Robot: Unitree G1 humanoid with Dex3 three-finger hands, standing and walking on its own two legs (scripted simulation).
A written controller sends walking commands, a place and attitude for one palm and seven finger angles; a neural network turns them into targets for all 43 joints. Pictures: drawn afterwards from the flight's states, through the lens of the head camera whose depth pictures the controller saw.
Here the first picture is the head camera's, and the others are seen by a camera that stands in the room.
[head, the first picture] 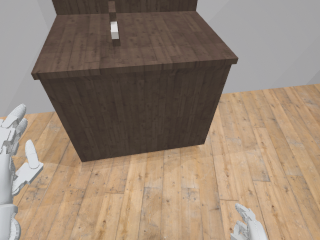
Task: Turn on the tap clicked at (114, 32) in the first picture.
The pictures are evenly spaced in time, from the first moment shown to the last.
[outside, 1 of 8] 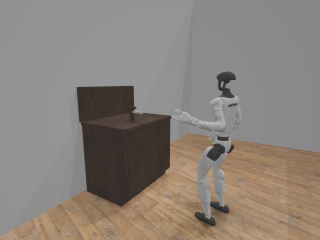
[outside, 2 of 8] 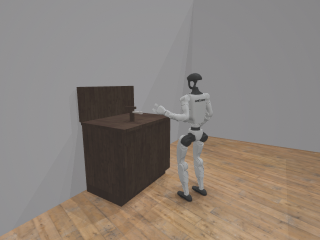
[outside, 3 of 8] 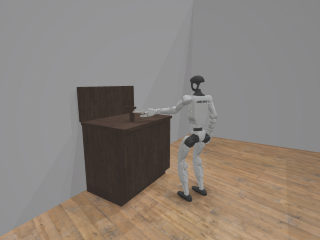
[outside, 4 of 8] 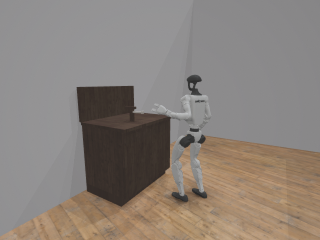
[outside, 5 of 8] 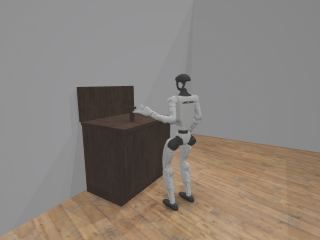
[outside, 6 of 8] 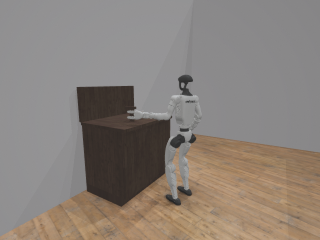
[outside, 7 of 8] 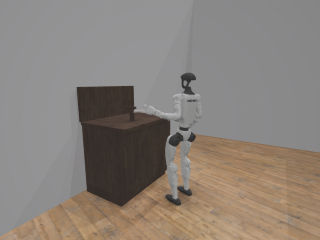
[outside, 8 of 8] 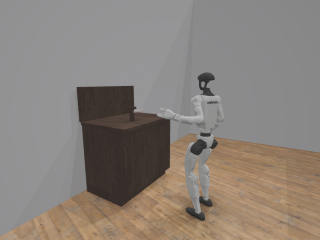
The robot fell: no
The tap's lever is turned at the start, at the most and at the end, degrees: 0 64 64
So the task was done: yes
